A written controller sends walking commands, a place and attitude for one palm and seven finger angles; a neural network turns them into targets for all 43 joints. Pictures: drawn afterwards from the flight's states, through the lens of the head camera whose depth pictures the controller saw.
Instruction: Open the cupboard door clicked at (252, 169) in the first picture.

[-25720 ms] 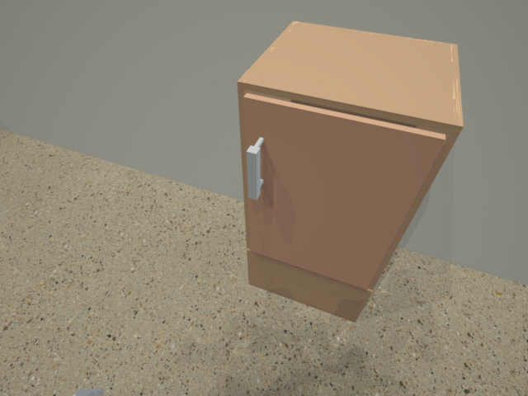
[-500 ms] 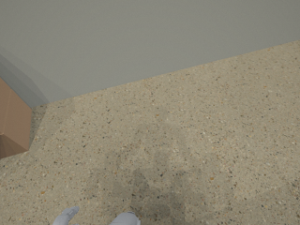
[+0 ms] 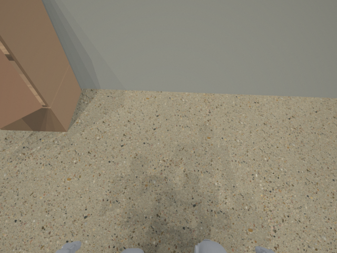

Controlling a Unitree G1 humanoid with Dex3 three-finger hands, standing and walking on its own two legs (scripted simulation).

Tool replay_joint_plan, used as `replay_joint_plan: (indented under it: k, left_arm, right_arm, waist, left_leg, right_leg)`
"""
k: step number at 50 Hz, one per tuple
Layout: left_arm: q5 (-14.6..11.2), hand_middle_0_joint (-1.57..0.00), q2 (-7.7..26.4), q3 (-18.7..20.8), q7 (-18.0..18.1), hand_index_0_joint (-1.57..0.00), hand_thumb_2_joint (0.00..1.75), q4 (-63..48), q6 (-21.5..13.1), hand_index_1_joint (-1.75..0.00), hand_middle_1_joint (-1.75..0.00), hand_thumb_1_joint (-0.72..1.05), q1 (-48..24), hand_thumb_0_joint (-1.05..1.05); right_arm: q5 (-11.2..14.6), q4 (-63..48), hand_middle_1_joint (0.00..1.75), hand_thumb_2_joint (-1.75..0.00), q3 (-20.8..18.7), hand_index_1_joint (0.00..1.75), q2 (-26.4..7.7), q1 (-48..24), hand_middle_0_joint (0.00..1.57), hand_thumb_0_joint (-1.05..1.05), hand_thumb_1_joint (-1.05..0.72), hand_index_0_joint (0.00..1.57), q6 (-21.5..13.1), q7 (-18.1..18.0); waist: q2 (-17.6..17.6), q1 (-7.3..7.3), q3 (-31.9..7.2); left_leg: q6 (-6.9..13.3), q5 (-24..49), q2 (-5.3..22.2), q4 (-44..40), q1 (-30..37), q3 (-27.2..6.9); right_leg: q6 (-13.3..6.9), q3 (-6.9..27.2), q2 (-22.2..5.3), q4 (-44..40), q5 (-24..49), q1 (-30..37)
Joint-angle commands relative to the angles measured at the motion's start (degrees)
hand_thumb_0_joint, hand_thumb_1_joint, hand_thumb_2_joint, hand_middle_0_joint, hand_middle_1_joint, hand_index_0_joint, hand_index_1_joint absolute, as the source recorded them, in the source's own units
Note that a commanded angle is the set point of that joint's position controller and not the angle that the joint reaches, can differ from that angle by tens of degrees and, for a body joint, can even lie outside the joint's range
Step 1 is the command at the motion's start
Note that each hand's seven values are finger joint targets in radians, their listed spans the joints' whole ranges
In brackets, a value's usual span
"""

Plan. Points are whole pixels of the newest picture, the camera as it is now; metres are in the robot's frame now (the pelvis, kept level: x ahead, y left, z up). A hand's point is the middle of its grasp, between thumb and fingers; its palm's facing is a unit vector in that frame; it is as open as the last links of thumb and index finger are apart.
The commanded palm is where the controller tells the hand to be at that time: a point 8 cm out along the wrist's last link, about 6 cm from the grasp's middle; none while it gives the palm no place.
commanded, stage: turn to face it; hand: left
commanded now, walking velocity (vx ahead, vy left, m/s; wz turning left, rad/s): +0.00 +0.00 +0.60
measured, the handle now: out of the picture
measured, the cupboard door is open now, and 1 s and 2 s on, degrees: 43 43 43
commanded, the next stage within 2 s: take the last steps up to it in 1.06 s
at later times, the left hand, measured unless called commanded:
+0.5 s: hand out of the picture +0.00 +0.19 -0.19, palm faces +0.36 -0.91 -0.21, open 7.4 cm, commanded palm none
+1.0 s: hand out of the picture +0.00 +0.15 -0.15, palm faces +0.56 -0.78 -0.26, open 7.4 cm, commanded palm none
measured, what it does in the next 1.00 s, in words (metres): steps on the spot, turning left: right foot, then left foot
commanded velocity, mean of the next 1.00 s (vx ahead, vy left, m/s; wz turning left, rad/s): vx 0.00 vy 0.00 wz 0.52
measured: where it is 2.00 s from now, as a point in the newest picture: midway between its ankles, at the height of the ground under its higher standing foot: outside the picture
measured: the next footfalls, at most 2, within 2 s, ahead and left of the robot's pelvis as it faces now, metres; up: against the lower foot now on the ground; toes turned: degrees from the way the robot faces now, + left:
right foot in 0.12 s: +0.06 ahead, -0.15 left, +0.00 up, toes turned +1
left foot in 0.46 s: +0.03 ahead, +0.10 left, +0.00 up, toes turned +23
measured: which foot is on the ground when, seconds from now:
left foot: down 0.00-0.12, up 0.14-0.44, down 0.46-0.82, up 0.84-1.00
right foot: up 0.00-0.10, down 0.12-0.44, up 0.46-0.80, down 0.82-1.00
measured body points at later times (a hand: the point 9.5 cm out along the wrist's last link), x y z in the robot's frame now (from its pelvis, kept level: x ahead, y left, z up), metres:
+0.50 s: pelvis +0.02 -0.02 -0.02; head +0.06 +0.03 +0.43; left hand -0.02 +0.24 -0.17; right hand +0.21 -0.23 -0.14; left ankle -0.01 +0.09 -0.74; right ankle +0.02 -0.16 -0.71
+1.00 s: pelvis +0.05 -0.06 +0.00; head +0.10 -0.04 +0.45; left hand -0.03 +0.19 -0.13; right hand +0.27 -0.23 -0.15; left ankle -0.04 +0.05 -0.66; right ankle +0.10 -0.16 -0.73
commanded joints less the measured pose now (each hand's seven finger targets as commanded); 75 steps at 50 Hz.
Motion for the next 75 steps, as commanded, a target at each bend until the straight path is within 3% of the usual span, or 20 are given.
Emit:
replay_joint_plan:
  k: [1, 4, 6, 7, 11, 20, 21, 23, 29, 38, 39, 41, 47, 55, 58, 71, 72, 73, 74, 75]
  left_arm:
    - [0.0, -0.20, 2.9, 0.4, 0.1, -0.20, 0.90, -5.3, -2.2, -0.30, -0.30, 0.90, 1.7, 0.00]
    - [0.1, -0.20, 5.1, 1.1, 0.4, -0.20, 0.90, -4.2, -3.1, -0.30, -0.30, 0.90, 7.7, 0.00]
    - [1.4, -0.20, 13.4, 2.5, 1.2, -0.20, 0.90, -4.6, -3.9, -0.30, -0.30, 0.90, 9.4, 0.00]
    - [0.9, -0.20, 12.1, 1.8, 1.4, -0.20, 0.90, -5.0, -3.9, -0.30, -0.30, 0.90, 8.1, 0.00]
    - [0.8, -0.20, 6.7, 0.5, 1.6, -0.20, 0.90, -6.4, -3.9, -0.30, -0.30, 0.90, 0.8, 0.00]
    - [0.6, -0.20, 10.5, 2.2, 0.9, -0.20, 0.90, -3.4, -3.6, -0.30, -0.30, 0.90, 5.9, 0.00]
    - [0.2, -0.20, 9.8, 2.2, 0.7, -0.20, 0.90, -4.1, -3.4, -0.30, -0.30, 0.90, 5.0, 0.00]
    - [0.2, -0.20, 4.1, 0.3, 0.4, -0.20, 0.90, -8.5, -2.7, -0.30, -0.30, 0.90, 0.5, 0.00]
    - [0.3, -0.20, 3.8, 0.8, -0.1, -0.20, 0.90, -4.6, -1.9, -0.30, -0.30, 0.90, 0.1, 0.00]
    - [-0.2, -0.20, 3.5, 0.5, 0.3, -0.20, 0.90, -4.2, -2.8, -0.30, -0.30, 0.90, 5.0, 0.00]
    - [0.1, -0.20, 5.3, 0.9, 0.5, -0.20, 0.90, -3.7, -3.4, -0.30, -0.30, 0.90, 7.3, 0.00]
    - [1.3, -0.20, 13.2, 2.1, 1.2, -0.20, 0.90, -3.8, -3.9, -0.30, -0.30, 0.90, 8.9, 0.00]
    - [1.0, -0.20, 6.6, 0.4, 1.6, -0.20, 0.90, -4.5, -4.2, -0.30, -0.30, 0.90, 2.5, 0.00]
    - [0.6, -0.20, 8.6, 1.4, 1.3, -0.20, 0.90, 0.1, -4.0, -0.30, -0.30, 0.90, 7.0, 0.00]
    - [0.0, -0.20, 1.8, -0.7, 0.9, -0.20, 0.90, -2.5, -2.7, -0.30, -0.30, 0.90, 5.6, 0.00]
    - [0.7, -0.20, 0.4, 0.1, -1.7, -0.20, 0.90, 2.8, -4.4, -0.30, -0.30, 0.90, 9.0, 0.00]
    - [1.0, -0.20, 2.1, 0.8, -1.4, -0.20, 0.90, 4.2, -4.9, -0.30, -0.30, 0.90, 14.0, 0.00]
    - [1.7, -0.20, 7.2, 1.8, -0.6, -0.20, 0.90, 5.4, -5.5, -0.30, -0.30, 0.90, 18.4, 0.00]
    - [1.1, -0.20, 10.5, 2.1, -0.1, -0.20, 0.90, 5.2, -5.3, -0.30, -0.30, 0.90, 20.5, 0.00]
    - [0.9, -0.20, 10.5, 2.1, 0.2, -0.20, 0.90, 4.6, -5.6, -0.30, -0.30, 0.90, 18.6, 0.00]
  right_arm:
    - [0.1, -4.0, 0.30, -0.90, -3.7, 0.30, -12.6, -0.2, 0.20, 0.00, -0.90, 0.20, -0.3, -0.6]
    - [0.8, -5.0, 0.30, -0.90, -3.8, 0.30, -11.5, -3.0, 0.20, 0.00, -0.90, 0.20, 0.1, -0.3]
    - [1.4, -7.2, 0.30, -0.90, -3.0, 0.30, -5.6, -2.8, 0.20, 0.00, -0.90, 0.20, -0.1, 0.4]
    - [0.8, -6.8, 0.30, -0.90, -3.4, 0.30, -7.8, -3.2, 0.20, 0.00, -0.90, 0.20, 0.3, 0.5]
    - [1.1, -4.0, 0.30, -0.90, -2.7, 0.30, -5.4, -2.0, 0.20, 0.00, -0.90, 0.20, 1.3, 1.5]
    - [1.3, -3.7, 0.30, -0.90, -1.8, 0.30, -4.9, -0.9, 0.20, 0.00, -0.90, 0.20, 0.1, 1.8]
    - [1.0, -2.8, 0.30, -0.90, -2.6, 0.30, -7.4, 3.0, 0.20, 0.00, -0.90, 0.20, -0.3, 1.7]
    - [0.5, -1.5, 0.30, -0.90, -5.0, 0.30, -17.9, 11.3, 0.20, 0.00, -0.90, 0.20, -0.3, 0.7]
    - [0.4, -3.3, 0.30, -0.90, -2.9, 0.30, -11.7, 2.0, 0.20, 0.00, -0.90, 0.20, -1.3, -1.0]
    - [0.5, -3.9, 0.30, -0.90, -3.7, 0.30, -11.8, -0.9, 0.20, 0.00, -0.90, 0.20, 0.0, -0.5]
    - [0.9, -4.2, 0.30, -0.90, -3.6, 0.30, -10.5, -1.3, 0.20, 0.00, -0.90, 0.20, -0.1, -0.3]
    - [1.4, -6.3, 0.30, -0.90, -2.9, 0.30, -5.7, -1.8, 0.20, 0.00, -0.90, 0.20, -0.1, 0.2]
    - [1.2, -2.5, 0.30, -0.90, -2.1, 0.30, -4.1, -1.7, 0.20, 0.00, -0.90, 0.20, 1.2, 1.2]
    - [1.4, -0.1, 0.30, -0.90, -0.9, 0.30, -3.2, 0.4, 0.20, 0.00, -0.90, 0.20, -0.4, 0.6]
    - [0.4, 1.1, 0.30, -0.90, -2.9, 0.30, -13.9, 7.1, 0.20, 0.00, -0.90, 0.20, -0.7, -0.2]
    - [0.6, 1.8, 0.30, -0.90, -1.7, 0.30, -8.6, 3.3, 0.20, 0.00, -0.90, 0.20, -2.1, -0.8]
    - [0.9, 1.4, 0.30, -0.90, -1.6, 0.30, -7.1, 2.3, 0.20, 0.00, -0.90, 0.20, -2.2, -0.5]
    - [1.6, 0.1, 0.30, -0.90, -1.0, 0.30, -3.1, 2.3, 0.20, 0.00, -0.90, 0.20, -2.4, -0.1]
    - [0.7, -2.5, 0.30, -0.90, -1.0, 0.30, -4.5, -2.0, 0.20, 0.00, -0.90, 0.20, -2.2, 0.5]
    - [0.2, -2.7, 0.30, -0.90, -1.5, 0.30, -5.5, -3.7, 0.20, 0.00, -0.90, 0.20, -2.0, 0.8]
  waist:
    - [10.0, -1.05, -9.4]
    - [8.1, 2.31, -9.7]
    - [-17.1, 3.77, -9.7]
    - [-13.5, 3.05, -9.1]
    - [-11.5, -1.14, -6.5]
    - [-9.0, -0.29, -9.6]
    - [-3.3, -2.84, -11.8]
    - [18.1, -6.98, -14.5]
    - [9.8, -1.43, -10.0]
    - [10.5, 0.79, -10.0]
    - [6.8, 2.11, -10.6]
    - [-16.1, 3.22, -9.4]
    - [-11.3, -0.33, -6.0]
    - [-9.6, -0.48, -8.7]
    - [17.1, -3.84, -12.0]
    - [7.6, 2.49, -5.4]
    - [2.1, 5.07, -5.1]
    - [-14.6, 6.97, -5.5]
    - [-17.3, 8.34, -2.4]
    - [-10.5, 6.81, -0.7]
  left_leg:
    - [8.1, 18.9, 11.9, -8.8, 4.1, -14.2]
    - [4.4, 11.5, 7.7, -3.0, -4.5, -13.3]
    - [-2.7, -19.8, -4.9, 22.4, -18.6, 0.2]
    - [-2.1, -19.7, -1.6, 33.5, -17.3, -3.2]
    - [-3.9, -10.9, 1.6, 35.9, -14.8, 0.6]
    - [-2.5, -1.8, -0.6, -0.2, 2.2, 8.1]
    - [-1.1, 7.2, 1.6, -5.9, 11.2, 5.1]
    - [14.2, 37.2, 25.5, -9.4, 20.2, -24.8]
    - [8.4, 25.4, 13.3, -10.0, 8.9, -11.1]
    - [6.3, 17.9, 9.6, -5.4, 0.4, -14.7]
    - [4.1, 14.1, 7.2, -1.5, -3.4, -13.4]
    - [-2.4, -21.1, -4.3, 25.0, -16.8, -0.7]
    - [-3.7, -11.0, 0.7, 30.3, -12.2, 1.4]
    - [-2.1, -0.9, -1.0, -2.7, 4.3, 5.8]
    - [11.7, 33.9, 23.3, -11.1, 16.1, -18.7]
    - [7.7, -9.0, 8.5, -10.1, -1.5, -8.9]
    - [5.2, -13.8, 4.5, -2.6, -9.5, -5.6]
    - [1.6, -18.0, -1.9, 12.7, -21.6, 1.6]
    - [0.1, -21.1, -1.9, 25.8, -26.3, 0.8]
    - [-0.1, -15.4, 1.0, 33.0, -26.7, -2.7]
  right_leg:
    - [-0.2, -1.4, 3.0, -12.4, 1.4, 6.9]
    - [-1.0, -1.5, 2.9, -28.9, 12.1, 20.6]
    - [-11.0, 23.2, -22.7, -41.5, 17.2, 26.7]
    - [-14.1, 20.9, -23.7, -40.4, 19.2, 21.0]
    - [-11.0, 2.7, -14.3, -35.5, 32.8, 18.4]
    - [-6.9, -6.2, -15.3, -23.8, 38.4, 20.7]
    - [-4.4, -8.3, -14.2, -16.1, 33.0, 14.5]
    - [0.4, -4.7, -2.5, 6.0, -14.9, -7.6]
    - [0.5, 1.2, -1.3, 6.9, 1.1, -3.8]
    - [-0.6, -2.4, 4.4, -23.6, 8.7, 15.6]
    - [-1.1, -0.5, 2.3, -31.5, 13.2, 22.0]
    - [-12.2, 22.9, -23.9, -40.8, 22.1, 24.9]
    - [-11.0, 2.4, -13.0, -35.5, 35.1, 18.8]
    - [-8.0, -1.4, -12.8, -26.8, 38.6, 20.1]
    - [-0.9, -4.1, -1.6, -4.4, -12.0, 0.7]
    - [-2.6, -6.4, 3.4, -24.3, 5.5, 19.0]
    - [-3.1, -3.2, 0.7, -31.1, 5.4, 28.3]
    - [-7.2, 14.6, -13.7, -40.8, -6.8, 36.3]
    - [-12.8, 31.5, -25.7, -49.3, -12.8, 31.7]
    - [-15.3, 33.5, -26.3, -50.3, -18.3, 25.7]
